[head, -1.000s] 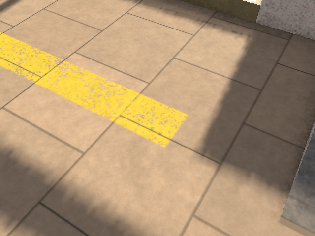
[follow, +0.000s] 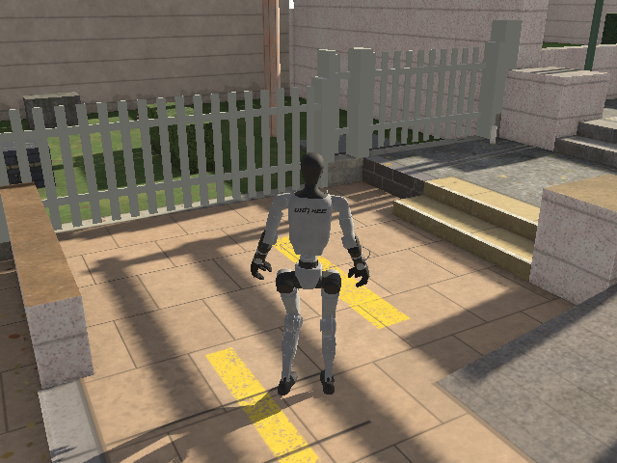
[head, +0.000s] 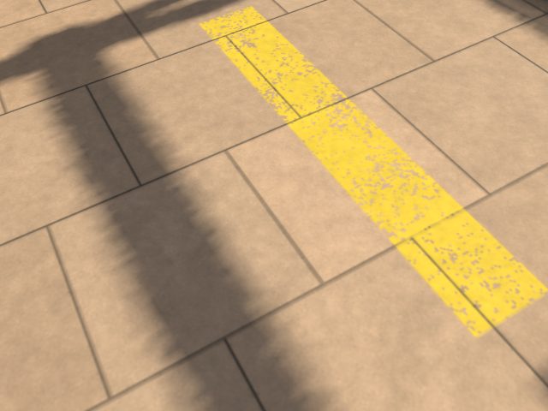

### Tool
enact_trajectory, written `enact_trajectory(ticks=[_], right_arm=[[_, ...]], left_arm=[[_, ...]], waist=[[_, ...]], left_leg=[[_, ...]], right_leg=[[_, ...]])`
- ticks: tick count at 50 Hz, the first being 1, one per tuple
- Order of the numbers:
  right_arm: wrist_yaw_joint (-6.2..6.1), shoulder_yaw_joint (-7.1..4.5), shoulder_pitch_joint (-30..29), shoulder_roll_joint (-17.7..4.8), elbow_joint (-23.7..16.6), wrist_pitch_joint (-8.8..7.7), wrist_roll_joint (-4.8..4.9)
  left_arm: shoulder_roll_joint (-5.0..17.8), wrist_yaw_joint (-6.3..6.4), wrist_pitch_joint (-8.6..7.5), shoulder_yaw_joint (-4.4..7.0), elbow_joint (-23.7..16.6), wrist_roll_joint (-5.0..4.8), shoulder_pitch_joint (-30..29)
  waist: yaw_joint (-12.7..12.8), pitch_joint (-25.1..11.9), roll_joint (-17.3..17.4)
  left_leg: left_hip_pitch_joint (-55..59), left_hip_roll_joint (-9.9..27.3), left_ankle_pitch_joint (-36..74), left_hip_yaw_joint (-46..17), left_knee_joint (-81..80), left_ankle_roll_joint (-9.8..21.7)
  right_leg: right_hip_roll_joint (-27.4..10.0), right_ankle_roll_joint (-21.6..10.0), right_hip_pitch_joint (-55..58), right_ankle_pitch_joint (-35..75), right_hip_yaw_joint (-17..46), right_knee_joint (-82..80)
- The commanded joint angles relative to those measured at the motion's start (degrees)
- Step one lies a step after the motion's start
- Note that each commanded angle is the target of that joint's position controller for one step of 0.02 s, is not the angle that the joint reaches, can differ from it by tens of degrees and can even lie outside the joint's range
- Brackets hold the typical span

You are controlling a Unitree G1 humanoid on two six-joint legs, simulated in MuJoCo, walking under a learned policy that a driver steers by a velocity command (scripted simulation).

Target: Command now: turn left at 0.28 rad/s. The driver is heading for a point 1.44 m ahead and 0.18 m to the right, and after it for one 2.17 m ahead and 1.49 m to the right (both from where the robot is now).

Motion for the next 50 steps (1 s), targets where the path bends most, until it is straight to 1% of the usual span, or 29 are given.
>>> enact_trajectory(ticks=[1,4,6,9,12,13,14,15,16,17,20,26,27,28,30,32,33,35,36,38,39,40,41,42,43,44,46,48,50], right_arm=[[-0.39,-2.21,4.7,-6.8,-1.3,0.53,-0.21],[0.22,-0.43,3.6,-1.8,-1.9,0.61,0.17],[0.43,0.48,1.0,-0.4,-2.8,0.31,-0.09],[0.69,0.34,-0.4,-1.9,-2.9,-0.04,0.39],[0.92,0.16,2.5,-1.7,-1.1,-0.37,0.13],[0.86,-0.01,2.2,-3.1,-1.5,-0.46,-0.57],[0.51,-0.49,3.5,-5.8,-2.1,-0.42,-1.19],[0.75,-0.85,1.9,-7.4,-1.3,-0.31,-1.28],[1.49,0.28,0.2,-2.6,-1.9,-0.76,-1.32],[1.9,0.96,-0.6,-0.4,-1.8,-1.24,-1.76],[2.08,0.77,0.8,-1.9,-1.0,-2.64,-1.51],[1.9,1.08,2.4,-1.2,-0.1,-3.2,-1.02],[1.87,1.0,3.7,-1.2,0.6,-3.12,-0.92],[1.82,0.53,4.7,-2.5,0.9,-2.91,-0.51],[1.8,-0.5,7.1,-6.1,1.2,-2.76,0.11],[1.57,-0.74,8.8,-6.9,1.9,-3.99,0.18],[1.59,-0.68,8.9,-6.4,2.1,-4.73,0.09],[1.83,-0.64,7.2,-5.6,1.8,-5.07,0.59],[2.07,-0.76,6.0,-6.0,1.6,-4.92,0.76],[2.55,-0.91,3.6,-6.7,1.3,-4.25,1.27],[2.64,-0.68,3.8,-5.9,1.3,-4.04,1.17],[2.65,-0.15,3.6,-4.5,1.2,-4.19,0.75],[2.79,1.04,2.0,-0.7,0.2,-4.56,0.08],[2.26,1.61,3.6,1.8,-2.8,-5.86,0.56],[2.09,0.57,4.6,-2.4,-2.2,-6.69,2.31],[2.39,0.06,3.0,-4.6,-2.0,-7.04,2.97],[2.62,-0.25,1.9,-4.3,-0.6,-7.02,1.25],[3.4,-0.36,2.5,-3.3,0.1,-6.61,0.5],[3.64,-0.27,1.7,-2.3,-0.2,-6.23,0.11]], left_arm=[[6.0,-0.01,-0.15,1.04,-4.5,-0.73,-1.5],[5.4,0.0,0.59,0.4,-3.5,-0.15,-1.1],[6.3,0.17,1.02,0.52,-3.0,-0.23,0.2],[8.9,0.11,1.48,1.1,-2.3,-0.61,2.9],[7.9,0.0,1.63,0.5,-1.8,-1.76,2.7],[7.2,-0.11,1.23,0.19,-1.1,-1.72,4.9],[5.7,-0.49,0.51,-0.42,-1.4,-0.58,5.2],[2.3,-0.99,-0.23,-1.07,-1.6,0.07,7.4],[3.1,-0.9,-0.24,-1.06,-1.3,0.58,4.5],[4.1,-0.89,-0.05,-0.72,-1.1,0.32,2.8],[4.9,-0.26,0.8,-0.26,0.3,-0.1,4.2],[4.3,-0.03,1.04,-0.08,3.1,-0.44,5.2],[3.8,0.02,1.2,-0.14,4.0,-0.47,6.1],[3.7,0.05,1.28,-0.02,4.4,-0.8,6.0],[3.8,-0.17,0.54,0.12,2.6,-1.67,2.2],[4.5,-0.71,-1.18,0.39,0.0,-2.83,-2.3],[4.7,-1.16,-1.98,0.46,-0.5,-3.05,-2.6],[4.4,-2.24,-3.19,0.19,-0.3,-2.97,-1.7],[4.0,-2.7,-3.49,0.0,0.3,-2.71,-1.0],[3.9,-3.34,-3.55,0.2,2.9,-2.27,4.7],[4.7,-3.34,-3.28,0.8,4.9,-2.1,9.3],[5.9,-3.06,-2.93,1.49,6.2,-2.24,14.0],[9.7,-2.44,-2.94,2.53,7.0,-2.14,20.9],[17.0,-2.78,-3.37,3.79,6.7,-1.45,25.1],[13.2,-3.05,-3.96,2.71,5.9,-0.97,20.9],[9.7,-3.0,-4.21,1.77,4.5,-1.27,16.2],[7.4,-3.11,-3.93,0.88,2.8,-0.87,11.1],[6.1,-3.06,-3.52,0.35,2.9,-0.54,11.8],[6.5,-2.87,-3.4,0.31,3.9,-0.93,14.5]], waist=[[-1.0,-5.6,-6.2],[-1.0,-5.1,-9.5],[0.6,-5.5,-11.4],[2.5,-5.6,-12.4],[0.0,-4.0,-11.0],[0.3,-4.4,-9.7],[0.7,-6.5,-4.7],[4.2,-6.4,6.0],[2.2,-5.1,5.7],[1.9,-2.6,4.6],[1.8,1.0,3.8],[1.5,0.1,0.1],[1.3,-1.4,0.4],[0.6,-0.6,1.7],[-1.7,4.8,6.7],[-3.1,9.9,7.7],[-2.9,9.7,7.2],[-2.2,6.6,4.4],[-1.7,4.8,3.9],[1.7,1.3,3.9],[3.6,-0.1,3.5],[6.0,-1.4,2.7],[9.0,-3.2,-6.0],[8.2,-5.6,-20.5],[6.0,-2.5,-14.4],[4.5,3.0,-10.1],[2.5,4.4,-5.9],[1.8,2.9,-7.2],[2.0,2.2,-6.6]], left_leg=[[-8.5,4.3,2.4,-0.4,14.3,-3.5],[-2.8,5.9,6.5,5.4,4.0,-4.5],[1.0,7.8,5.9,8.1,-5.5,-4.7],[5.1,8.1,7.6,9.6,-15.6,-3.9],[13.3,7.2,19.9,11.1,-33.3,-0.9],[18.0,8.8,24.8,8.5,-34.9,0.6],[23.5,14.8,34.0,2.8,-33.2,2.8],[19.2,17.9,32.9,0.4,-31.7,6.3],[13.2,17.4,23.6,-0.1,-33.7,7.6],[11.0,15.5,18.7,1.0,-34.2,6.4],[8.2,13.2,19.4,2.7,-33.6,4.5],[9.3,12.2,24.0,3.7,-31.7,4.5],[10.1,11.9,18.5,3.7,-32.5,4.9],[10.4,12.5,9.4,2.0,-34.1,6.3],[11.2,20.1,-11.1,-10.1,-41.7,11.9],[12.6,26.7,-10.6,-20.2,-46.4,16.6],[16.4,28.0,-5.6,-20.7,-46.3,17.3],[20.5,25.9,3.8,-14.4,-44.8,15.4],[19.3,23.5,8.5,-9.9,-44.0,14.1],[11.7,19.3,13.5,-2.4,-41.2,11.8],[7.6,17.7,13.8,-0.5,-38.4,10.8],[3.7,15.9,15.8,1.6,-33.2,9.1],[-3.3,10.7,14.9,7.6,-15.7,5.1],[-16.2,4.3,-0.3,9.4,2.6,2.1],[-21.3,7.6,-1.1,3.7,11.7,2.9],[-24.5,11.0,5.1,3.6,13.3,4.4],[-22.5,14.6,15.1,5.8,9.9,4.9],[-18.5,15.7,20.7,7.8,7.6,4.3],[-19.5,15.6,23.7,9.6,5.5,3.0]], right_leg=[[-17.5,-11.8,11.4,22.3,16.0,-6.4],[-12.3,-11.0,8.7,21.4,8.4,-7.7],[-12.3,-11.4,9.2,21.3,7.8,-7.4],[-14.1,-12.3,10.1,18.6,10.3,-6.5],[-12.7,-9.8,6.8,14.9,9.8,-4.2],[-11.7,-6.9,3.7,11.8,9.5,-3.7],[-9.5,-3.3,-0.4,5.8,6.8,-0.1],[-3.4,0.1,0.1,-3.7,-0.1,1.0],[-3.5,2.3,4.1,-4.1,-0.7,1.1],[-3.4,3.0,4.7,-1.9,-0.6,1.0],[-3.8,2.6,5.4,2.2,0.1,1.4],[-4.0,2.9,7.1,5.4,0.3,1.9],[-2.9,3.0,7.5,1.0,-1.0,2.8],[-0.9,2.9,5.2,-6.3,-3.4,5.9],[0.1,1.7,-6.3,-15.0,-5.8,13.9],[-3.7,-1.0,-15.8,-19.0,-1.4,22.0],[-5.6,-2.1,-19.8,-20.4,0.0,23.9],[-7.0,-3.5,-18.3,-18.3,-0.4,18.3],[-5.9,-3.3,-13.0,-15.1,-2.2,14.3],[-2.2,-1.9,3.5,-2.8,-6.6,5.8],[0.0,-1.0,11.6,0.8,-8.0,4.2],[-0.2,-1.1,18.5,0.1,-6.8,3.5],[-9.9,-4.4,25.6,-5.9,6.8,-3.3],[-24.0,-13.9,31.3,-14.6,35.4,-13.8],[-26.3,-16.5,27.5,-24.1,41.6,-17.1],[-24.4,-14.4,23.8,-24.7,34.5,-16.8],[-18.7,-10.4,19.8,-12.3,22.1,-17.3],[-14.7,-8.6,18.0,1.4,13.4,-17.8],[-13.7,-9.0,19.0,13.8,8.7,-17.5]])
Velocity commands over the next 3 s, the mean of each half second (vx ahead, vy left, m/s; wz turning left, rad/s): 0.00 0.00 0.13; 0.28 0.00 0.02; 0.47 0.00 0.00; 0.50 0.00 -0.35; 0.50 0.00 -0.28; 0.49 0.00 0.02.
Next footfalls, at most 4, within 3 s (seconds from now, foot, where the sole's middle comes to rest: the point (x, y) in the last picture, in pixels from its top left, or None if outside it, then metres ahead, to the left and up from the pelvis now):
0.26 left None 0.03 0.14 -0.78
0.82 right None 0.14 -0.10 -0.78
1.34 left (257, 395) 0.51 0.10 -0.78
1.88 right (353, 288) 0.79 -0.16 -0.78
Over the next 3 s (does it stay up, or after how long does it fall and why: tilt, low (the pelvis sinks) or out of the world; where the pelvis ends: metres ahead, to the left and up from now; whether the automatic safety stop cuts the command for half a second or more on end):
stays up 1.23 -0.22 -0.01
